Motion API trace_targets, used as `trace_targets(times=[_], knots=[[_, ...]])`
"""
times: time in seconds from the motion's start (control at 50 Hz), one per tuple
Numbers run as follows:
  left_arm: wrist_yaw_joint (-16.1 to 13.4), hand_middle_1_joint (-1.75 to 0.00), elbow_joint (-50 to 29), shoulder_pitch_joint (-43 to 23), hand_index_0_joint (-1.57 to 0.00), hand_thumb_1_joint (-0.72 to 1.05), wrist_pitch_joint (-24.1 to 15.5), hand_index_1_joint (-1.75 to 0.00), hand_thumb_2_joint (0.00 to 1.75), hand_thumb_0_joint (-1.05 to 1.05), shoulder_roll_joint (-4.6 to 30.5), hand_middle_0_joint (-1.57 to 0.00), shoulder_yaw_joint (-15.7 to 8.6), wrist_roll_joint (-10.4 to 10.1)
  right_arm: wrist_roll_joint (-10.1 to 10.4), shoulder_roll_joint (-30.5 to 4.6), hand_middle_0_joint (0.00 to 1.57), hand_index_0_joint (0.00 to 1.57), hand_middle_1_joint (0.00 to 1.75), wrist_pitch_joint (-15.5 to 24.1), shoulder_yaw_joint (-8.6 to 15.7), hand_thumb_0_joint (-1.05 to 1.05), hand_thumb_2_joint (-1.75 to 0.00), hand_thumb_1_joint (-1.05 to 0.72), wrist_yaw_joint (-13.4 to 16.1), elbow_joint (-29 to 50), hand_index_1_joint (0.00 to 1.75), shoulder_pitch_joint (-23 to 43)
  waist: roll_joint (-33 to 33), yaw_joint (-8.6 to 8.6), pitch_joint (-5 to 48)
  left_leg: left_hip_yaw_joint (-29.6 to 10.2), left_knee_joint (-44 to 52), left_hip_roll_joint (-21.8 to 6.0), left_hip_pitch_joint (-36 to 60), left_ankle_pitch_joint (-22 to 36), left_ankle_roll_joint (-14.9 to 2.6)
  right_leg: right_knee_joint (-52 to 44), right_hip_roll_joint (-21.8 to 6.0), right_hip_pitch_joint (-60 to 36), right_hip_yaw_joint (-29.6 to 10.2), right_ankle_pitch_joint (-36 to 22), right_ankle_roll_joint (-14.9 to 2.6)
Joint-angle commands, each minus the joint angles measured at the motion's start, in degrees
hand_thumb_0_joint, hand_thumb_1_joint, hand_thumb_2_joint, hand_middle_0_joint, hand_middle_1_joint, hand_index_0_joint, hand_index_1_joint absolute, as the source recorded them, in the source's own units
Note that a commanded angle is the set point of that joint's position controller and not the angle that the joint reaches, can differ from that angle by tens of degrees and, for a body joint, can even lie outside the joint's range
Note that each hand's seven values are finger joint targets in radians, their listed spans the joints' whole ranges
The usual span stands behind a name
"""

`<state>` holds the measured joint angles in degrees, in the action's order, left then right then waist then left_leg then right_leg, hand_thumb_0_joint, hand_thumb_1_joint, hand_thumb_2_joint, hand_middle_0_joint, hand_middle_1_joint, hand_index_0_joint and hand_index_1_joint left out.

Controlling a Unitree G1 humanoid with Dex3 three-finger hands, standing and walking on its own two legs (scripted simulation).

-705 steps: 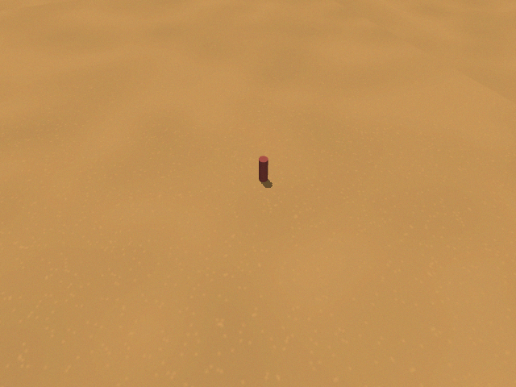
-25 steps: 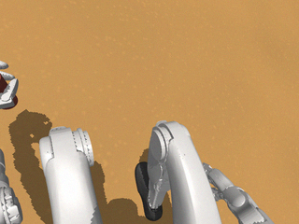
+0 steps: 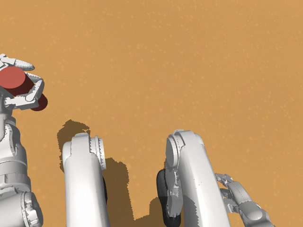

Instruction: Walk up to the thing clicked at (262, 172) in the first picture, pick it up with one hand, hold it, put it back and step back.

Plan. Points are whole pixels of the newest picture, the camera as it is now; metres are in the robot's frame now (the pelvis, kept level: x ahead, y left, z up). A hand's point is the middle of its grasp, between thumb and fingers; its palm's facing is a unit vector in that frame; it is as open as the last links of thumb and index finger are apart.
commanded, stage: settle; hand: left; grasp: from the side
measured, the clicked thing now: (26, 92) +0.42 +0.32 -0.07
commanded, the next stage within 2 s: lift in 0.74 s
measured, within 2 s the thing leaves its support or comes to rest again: neither
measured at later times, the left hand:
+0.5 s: hand (19, 82) +0.41 +0.30 +0.01, palm faces +0.26 -0.97 -0.04, open 6.7 cm
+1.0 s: hand (18, 72) +0.42 +0.29 +0.03, palm faces +0.26 -0.97 -0.04, open 6.7 cm
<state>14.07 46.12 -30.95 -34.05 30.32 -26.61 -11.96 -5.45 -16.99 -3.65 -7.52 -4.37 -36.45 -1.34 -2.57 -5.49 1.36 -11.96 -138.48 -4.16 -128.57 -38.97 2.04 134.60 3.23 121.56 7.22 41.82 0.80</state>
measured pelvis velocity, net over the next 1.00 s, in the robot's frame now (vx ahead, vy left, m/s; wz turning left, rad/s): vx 0.00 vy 0.00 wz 0.06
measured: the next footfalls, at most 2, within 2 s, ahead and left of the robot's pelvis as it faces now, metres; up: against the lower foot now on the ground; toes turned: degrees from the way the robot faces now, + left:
none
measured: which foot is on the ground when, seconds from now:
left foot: down 0.00-1.00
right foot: down 0.00-1.00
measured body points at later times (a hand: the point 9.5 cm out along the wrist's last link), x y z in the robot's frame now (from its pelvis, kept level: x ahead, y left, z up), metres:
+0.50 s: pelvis -0.01 +0.00 +0.03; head +0.19 +0.07 +0.43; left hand +0.39 +0.35 +0.02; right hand +0.16 -0.26 -0.09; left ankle +0.08 +0.14 -0.30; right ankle +0.10 -0.12 -0.30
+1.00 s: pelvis +0.00 +0.00 +0.05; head +0.19 +0.07 +0.45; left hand +0.40 +0.34 +0.04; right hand +0.16 -0.25 -0.07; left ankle +0.08 +0.14 -0.30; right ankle +0.10 -0.12 -0.30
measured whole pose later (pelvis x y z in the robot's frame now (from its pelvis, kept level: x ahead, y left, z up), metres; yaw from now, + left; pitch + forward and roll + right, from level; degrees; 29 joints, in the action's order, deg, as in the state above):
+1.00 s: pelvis +0.00 +0.00 +0.05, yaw +3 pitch +31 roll -6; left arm 12.7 46.9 -34.0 -31.6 24.9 -25.9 -8.3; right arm -3.9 -15.6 -1.9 -2.1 -2.7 -38.3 -5.0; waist -0.8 -4.9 6.3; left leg -7.6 -128.6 -4.0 -122.9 -37.5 1.3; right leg 126.9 2.0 117.0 4.2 41.4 0.6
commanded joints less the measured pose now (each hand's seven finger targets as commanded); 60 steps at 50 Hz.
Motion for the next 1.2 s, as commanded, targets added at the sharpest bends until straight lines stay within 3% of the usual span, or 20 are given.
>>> trace_targets(times=[0.0, 0.08, 0.1, 0.16, 0.18, 0.24, 0.32, 0.4, 0.46, 0.6, 0.64, 0.7, 0.8, 0.86, 0.9, 1.02, 1.14, 1.16, 1.18], knots=[[0.96, -1.38, -11.97, -13.33, -1.31, 0.49, -2.96, -1.38, 1.28, 0.00, 12.22, -1.31, -3.21, -1.12, 0.24, -12.65, 0.20, 0.20, 0.30, 1.13, 5.53, 0.00, -0.89, -0.88, 1.46, 2.64, 0.30, -6.79, 12.37, -0.14, 38.27, 6.01, 15.06, 0.40, 25.08, 7.92, -3.39, -15.95, 1.38, -18.90, 1.55, -13.27, -2.27], [0.94, -1.36, -12.99, -13.27, -1.30, 0.43, -2.21, -1.37, 1.27, 0.00, 12.83, -1.30, -4.41, -1.11, 0.69, -12.34, 0.20, 0.20, 0.30, 1.15, 6.23, 0.00, -0.89, -0.88, 1.74, 3.11, 0.30, -6.96, 10.45, 0.78, 39.30, 6.44, 15.73, 0.24, 24.59, 9.12, -3.71, -17.12, 1.18, -20.92, 0.72, -13.86, -2.09], [1.03, -1.37, -14.41, -14.88, -1.30, 0.44, -2.09, -1.38, 1.28, 0.00, 12.60, -1.31, -4.35, -1.00, 0.52, -12.40, 0.20, 0.20, 0.30, 1.12, 6.79, 0.00, -0.89, -0.88, 1.79, 2.57, 0.30, -8.07, 10.86, 0.69, 41.38, 6.74, 15.61, 0.20, 25.83, 10.79, -3.63, -17.26, 1.15, -22.82, 0.50, -15.69, -1.98], [1.12, -1.36, -12.90, -13.84, -1.30, 0.42, -1.25, -1.37, 1.26, 0.00, 10.92, -1.30, -3.17, -0.34, 0.58, -11.98, 0.20, 0.20, 0.30, 1.45, 7.29, 0.00, -0.89, -0.88, 1.86, 2.30, 0.30, -7.89, 10.51, 0.78, 40.96, 7.03, 15.87, 0.18, 25.94, 10.75, -3.69, -17.65, 1.10, -22.26, -0.05, -15.32, -1.98], [0.96, -1.35, -11.44, -12.51, -1.30, 0.42, -1.00, -1.37, 1.26, 0.00, 11.54, -1.30, -4.42, -0.06, 0.66, -12.03, 0.20, 0.20, 0.30, 1.44, 7.41, 0.00, -0.90, -0.89, 1.95, 2.19, 0.30, -8.12, 10.53, 0.99, 40.26, 6.94, 16.34, 0.21, 26.57, 10.28, -3.75, -17.88, 1.13, -21.17, 0.24, -14.65, -2.10], [0.81, -1.35, -14.48, -16.01, -1.30, 0.42, -1.10, -1.37, 1.26, 0.00, 9.99, -1.31, -2.60, 0.44, 0.78, -11.94, 0.20, 0.20, 0.30, 1.54, 7.90, 0.00, -0.89, -0.88, 2.16, 2.49, 0.30, -7.51, 12.19, 0.89, 39.36, 6.78, 18.21, 0.33, 27.95, 7.46, -3.43, -17.97, 1.03, -18.34, 0.80, -11.62, -2.76], [0.05, -1.38, -11.76, -13.82, -1.32, 0.45, -0.67, -1.39, 1.29, 0.00, 10.28, -1.32, -3.54, 1.16, 1.06, -11.98, 0.20, 0.20, 0.30, 1.70, 8.28, 0.00, -0.89, -0.88, 2.27, 2.36, 0.30, -7.58, 12.82, 1.05, 37.12, 6.73, 20.39, 0.64, 28.10, 4.15, -3.14, -18.42, 0.84, -16.26, 1.20, -7.89, -3.09], [-0.10, -1.38, -13.57, -16.69, -1.32, 0.47, -1.22, -1.39, 1.29, 0.00, 9.54, -1.32, -2.38, 1.19, 1.23, -11.52, 0.20, 0.20, 0.30, 2.10, 8.52, 0.00, -0.89, -0.88, 2.48, 2.62, 0.30, -7.47, 12.44, 0.79, 37.37, 6.95, 21.64, 0.80, 28.54, 2.13, -3.21, -19.91, 0.73, -16.31, 0.88, -6.09, -3.08], [0.17, -1.38, -12.38, -16.60, -1.33, 0.50, -1.18, -1.39, 1.29, 0.00, 9.13, -1.33, -1.53, 1.39, 1.28, -11.51, 0.20, 0.20, 0.30, 2.45, 8.76, 0.00, -0.89, -0.88, 2.61, 2.13, 0.30, -8.03, 11.51, 0.12, 37.72, 7.36, 21.48, 0.88, 28.45, 3.16, -3.45, -20.81, 0.56, -17.67, 0.30, -7.11, -2.85], [-0.76, -1.39, -10.50, -17.33, -1.34, 0.54, -1.46, -1.40, 1.32, 0.00, 9.09, -1.34, -2.04, 1.53, 1.35, -11.01, 0.20, 0.20, 0.30, 2.81, 8.80, 0.00, -0.89, -0.87, 2.71, 2.04, 0.30, -8.75, 10.88, 0.99, 39.57, 7.81, 22.05, 1.07, 30.02, 5.12, -3.40, -21.66, 0.33, -18.76, -0.35, -8.53, -2.91], [-0.75, -1.40, -11.09, -19.35, -1.33, 0.53, -1.72, -1.41, 1.34, 0.00, 7.84, -1.33, -0.45, 2.11, 1.27, -10.62, 0.20, 0.20, 0.30, 3.04, 8.73, 0.00, -0.89, -0.87, 2.64, 1.72, 0.30, -8.77, 11.33, 0.17, 38.07, 7.98, 22.49, 1.09, 29.63, 4.46, -3.42, -22.17, 0.22, -18.42, -0.48, -8.13, -2.93], [-0.82, -1.38, -8.99, -17.82, -1.33, 0.51, -1.80, -1.39, 1.32, 0.00, 9.44, -1.33, -1.77, 2.52, 1.31, -10.79, 0.20, 0.20, 0.30, 2.98, 8.98, 0.00, -0.89, -0.88, 2.63, 1.65, 0.30, -9.21, 10.76, 0.94, 38.68, 8.03, 22.98, 1.07, 30.18, 4.83, -3.43, -22.41, 0.24, -19.13, -0.49, -7.99, -2.92], [-1.06, -1.37, -10.13, -18.71, -1.31, 0.53, -1.65, -1.38, 1.32, 0.00, 8.26, -1.31, -1.56, 2.47, 1.23, -10.36, 0.20, 0.20, 0.30, 2.98, 8.98, 0.00, -0.89, -0.87, 2.56, 1.75, 0.30, -10.26, 10.87, 0.93, 42.42, 8.36, 22.80, 1.19, 31.82, 8.23, -3.48, -22.36, 0.15, -21.72, -0.84, -11.39, -2.85], [-1.66, -1.43, -9.09, -18.41, -1.38, 0.52, -1.68, -1.40, 1.25, 0.00, 8.28, -1.34, -1.87, 2.90, 1.41, -10.68, 0.20, 0.20, 0.30, 2.88, 9.21, 0.00, -0.89, -0.91, 2.60, 1.49, 0.30, -9.91, 12.15, 1.13, 39.48, 7.69, 24.42, 1.15, 33.47, 6.38, -3.17, -22.06, 0.12, -18.14, -0.25, -9.26, -3.32], [-1.59, -1.42, -11.28, -19.07, -1.37, 0.50, -1.95, -1.39, 1.25, 0.00, 8.50, -1.34, -1.57, 3.05, 1.34, -10.24, 0.20, 0.20, 0.30, 2.90, 9.14, 0.00, -0.89, -0.91, 2.61, 1.69, 0.30, -9.73, 12.46, 1.28, 41.22, 8.06, 24.38, 1.18, 33.72, 7.37, -3.24, -22.47, 0.05, -19.96, -0.55, -10.34, -3.17], [0.31, -1.41, -15.29, -18.89, -1.36, 0.47, -1.17, -1.38, 1.23, 0.00, 8.25, -1.33, -1.19, 1.77, 2.19, -10.12, 0.20, 0.20, 0.30, 3.11, 10.04, 0.00, -0.90, -0.91, 2.88, 2.44, 0.30, -10.27, 12.80, 1.79, 45.49, 8.49, 26.15, 1.32, 37.02, 8.74, -3.40, -24.17, -0.19, -22.46, -1.39, -11.40, -3.14], [0.78, -1.39, -17.11, -15.56, -1.35, 0.50, 1.55, -1.36, 1.22, 0.00, 6.93, -1.31, -0.75, 1.00, 3.29, -9.72, 0.20, 0.20, 0.30, 3.28, 10.63, 0.00, -0.89, -0.90, 3.58, 2.73, 0.30, -10.99, 11.80, 2.26, 45.05, 8.34, 28.91, 1.34, 39.44, 8.83, -3.46, -27.14, -0.47, -23.69, -1.81, -11.29, -3.15], [0.72, -1.39, -17.47, -15.20, -1.34, 0.51, 2.04, -1.36, 1.23, 0.00, 5.42, -1.31, 0.62, 0.71, 3.55, -9.36, 0.20, 0.20, 0.30, 3.24, 10.52, 0.00, -0.89, -0.90, 3.69, 3.15, 0.30, -10.23, 11.34, 1.98, 43.32, 8.38, 29.72, 1.41, 38.12, 7.01, -3.46, -28.10, -0.48, -23.72, -1.98, -9.67, -3.17], [0.48, -1.39, -18.71, -15.37, -1.34, 0.52, 2.36, -1.36, 1.23, 0.00, 5.31, -1.31, -0.01, 0.45, 3.69, -9.25, 0.20, 0.20, 0.30, 3.39, 10.73, 0.00, -0.89, -0.90, 3.77, 3.46, 0.30, -10.37, 10.57, 2.02, 43.30, 8.50, 30.27, 1.43, 38.01, 6.55, -3.54, -29.11, -0.55, -24.56, -2.24, -9.37, -3.04]])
